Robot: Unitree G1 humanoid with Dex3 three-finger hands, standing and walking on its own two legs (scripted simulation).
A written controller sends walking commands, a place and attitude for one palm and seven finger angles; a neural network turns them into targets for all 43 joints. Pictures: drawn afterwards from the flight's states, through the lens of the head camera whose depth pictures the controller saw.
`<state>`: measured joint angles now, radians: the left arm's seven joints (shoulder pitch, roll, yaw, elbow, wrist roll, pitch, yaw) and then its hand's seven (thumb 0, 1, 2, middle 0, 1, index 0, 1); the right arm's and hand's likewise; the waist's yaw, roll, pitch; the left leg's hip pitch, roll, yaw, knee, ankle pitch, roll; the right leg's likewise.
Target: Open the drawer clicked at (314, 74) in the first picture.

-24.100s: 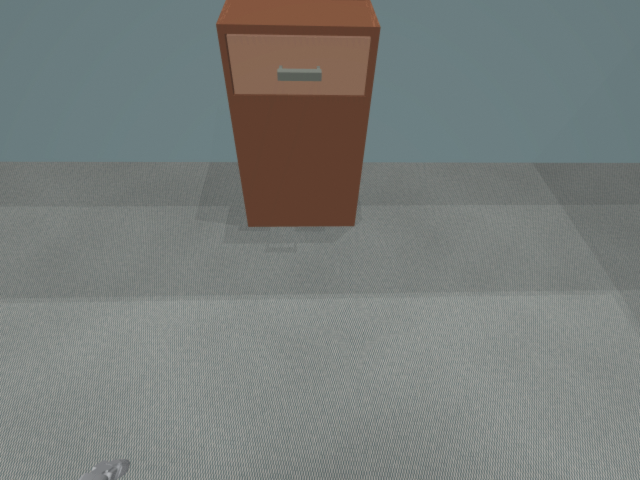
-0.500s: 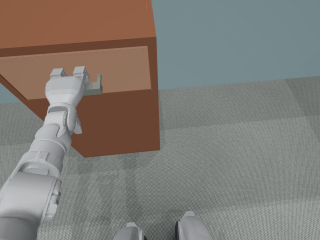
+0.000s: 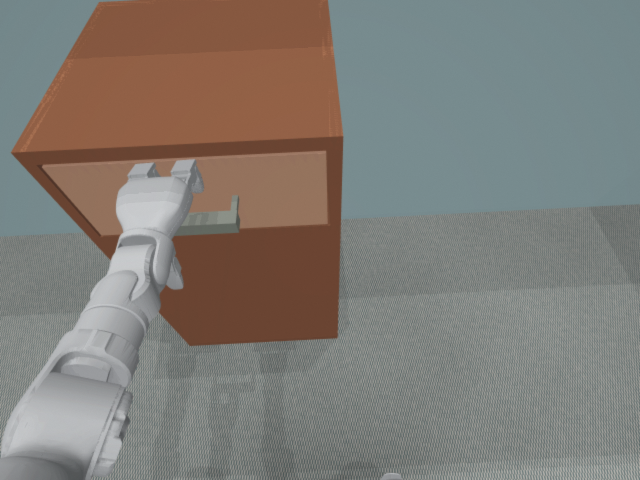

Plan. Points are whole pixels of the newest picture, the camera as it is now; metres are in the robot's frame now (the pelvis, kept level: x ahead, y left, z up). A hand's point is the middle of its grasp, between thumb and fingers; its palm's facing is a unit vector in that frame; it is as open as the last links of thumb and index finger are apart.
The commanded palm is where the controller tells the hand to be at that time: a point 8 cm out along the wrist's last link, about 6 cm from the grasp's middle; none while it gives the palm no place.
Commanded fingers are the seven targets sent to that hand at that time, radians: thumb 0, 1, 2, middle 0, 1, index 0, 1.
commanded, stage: lift the fingers back up to retry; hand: left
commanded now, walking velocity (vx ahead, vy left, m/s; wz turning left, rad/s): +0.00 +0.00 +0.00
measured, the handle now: (198, 213) +0.52 +0.21 -0.03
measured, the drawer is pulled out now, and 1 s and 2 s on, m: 0.00 0.00 0.00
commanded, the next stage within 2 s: re-aim the fingers above the handle in 0.14 s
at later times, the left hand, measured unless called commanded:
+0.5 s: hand (181, 228) +0.44 +0.20 +0.03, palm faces +0.00 +0.02 -1.00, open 13.8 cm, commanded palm +0.41 +0.20 +0.08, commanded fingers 0.00 -0.50 0.30 -0.30 -1.20 -0.30 -1.20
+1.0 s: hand (178, 235) +0.43 +0.21 +0.03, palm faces -0.03 +0.01 -1.00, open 13.8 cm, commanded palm +0.42 +0.20 +0.08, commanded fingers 0.00 -0.50 0.30 -0.30 -1.20 -0.30 -1.20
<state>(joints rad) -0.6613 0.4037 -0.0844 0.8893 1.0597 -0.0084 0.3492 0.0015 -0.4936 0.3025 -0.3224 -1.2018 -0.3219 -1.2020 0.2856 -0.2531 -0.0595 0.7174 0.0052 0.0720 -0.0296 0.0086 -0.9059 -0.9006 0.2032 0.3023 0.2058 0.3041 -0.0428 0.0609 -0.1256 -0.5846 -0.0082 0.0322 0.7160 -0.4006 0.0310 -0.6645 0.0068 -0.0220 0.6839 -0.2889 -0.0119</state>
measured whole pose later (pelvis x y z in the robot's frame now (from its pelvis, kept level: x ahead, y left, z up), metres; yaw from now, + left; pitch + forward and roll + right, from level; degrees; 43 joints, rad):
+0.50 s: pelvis +0.00 -0.01 +0.00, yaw +1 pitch +15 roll +0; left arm -0.69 0.37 -0.11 0.93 1.09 0.01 0.38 0.00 -0.49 0.30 -0.32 -1.20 -0.32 -1.20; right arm 0.25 -0.25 -0.06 0.73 0.00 0.08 -0.02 0.01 -0.91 -0.90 0.20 0.30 0.21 0.30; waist -0.03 0.06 -0.10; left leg -0.56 -0.01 0.03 0.68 -0.38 0.02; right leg -0.65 0.00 -0.03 0.67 -0.28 -0.02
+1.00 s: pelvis -0.01 -0.01 +0.00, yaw +0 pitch +15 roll +0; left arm -0.69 0.42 -0.09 0.94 1.09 -0.05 0.37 0.00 -0.49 0.30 -0.32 -1.20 -0.32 -1.20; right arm 0.28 -0.27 -0.07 0.74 0.00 0.04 -0.04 0.01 -0.91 -0.90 0.20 0.30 0.20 0.30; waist -0.05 0.05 -0.10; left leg -0.58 0.00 0.03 0.68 -0.37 0.02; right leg -0.66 0.01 -0.03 0.66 -0.26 -0.03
